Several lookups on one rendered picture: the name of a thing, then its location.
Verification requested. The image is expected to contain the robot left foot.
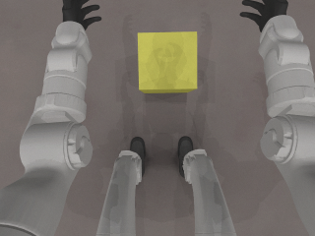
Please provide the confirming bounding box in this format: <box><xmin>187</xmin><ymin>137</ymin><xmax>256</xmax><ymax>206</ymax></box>
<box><xmin>130</xmin><ymin>137</ymin><xmax>146</xmax><ymax>177</ymax></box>

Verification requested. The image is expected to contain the robot left hand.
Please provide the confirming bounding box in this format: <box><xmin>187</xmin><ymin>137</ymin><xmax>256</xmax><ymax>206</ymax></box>
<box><xmin>62</xmin><ymin>0</ymin><xmax>101</xmax><ymax>31</ymax></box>

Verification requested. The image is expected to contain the right robot thigh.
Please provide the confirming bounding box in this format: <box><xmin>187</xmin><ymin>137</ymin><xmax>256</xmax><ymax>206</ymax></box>
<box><xmin>184</xmin><ymin>154</ymin><xmax>237</xmax><ymax>236</ymax></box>

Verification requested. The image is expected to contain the right robot forearm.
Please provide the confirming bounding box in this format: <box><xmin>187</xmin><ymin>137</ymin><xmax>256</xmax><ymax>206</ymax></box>
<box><xmin>258</xmin><ymin>15</ymin><xmax>315</xmax><ymax>118</ymax></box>

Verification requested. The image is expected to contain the robot right upper arm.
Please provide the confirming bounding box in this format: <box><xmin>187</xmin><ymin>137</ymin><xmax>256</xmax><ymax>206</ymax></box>
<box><xmin>260</xmin><ymin>114</ymin><xmax>315</xmax><ymax>236</ymax></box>

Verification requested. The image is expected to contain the left robot forearm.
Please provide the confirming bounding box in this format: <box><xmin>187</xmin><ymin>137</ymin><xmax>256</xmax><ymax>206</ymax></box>
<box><xmin>20</xmin><ymin>21</ymin><xmax>93</xmax><ymax>163</ymax></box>

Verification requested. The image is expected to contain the carton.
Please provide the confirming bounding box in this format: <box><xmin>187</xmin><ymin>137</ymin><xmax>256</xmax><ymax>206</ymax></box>
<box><xmin>138</xmin><ymin>31</ymin><xmax>198</xmax><ymax>93</ymax></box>

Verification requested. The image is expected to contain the robot right hand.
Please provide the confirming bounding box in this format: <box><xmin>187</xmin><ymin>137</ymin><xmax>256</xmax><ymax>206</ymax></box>
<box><xmin>239</xmin><ymin>0</ymin><xmax>288</xmax><ymax>32</ymax></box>

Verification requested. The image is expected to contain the robot left upper arm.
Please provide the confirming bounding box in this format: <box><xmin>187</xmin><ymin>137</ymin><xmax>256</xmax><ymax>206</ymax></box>
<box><xmin>0</xmin><ymin>121</ymin><xmax>93</xmax><ymax>236</ymax></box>

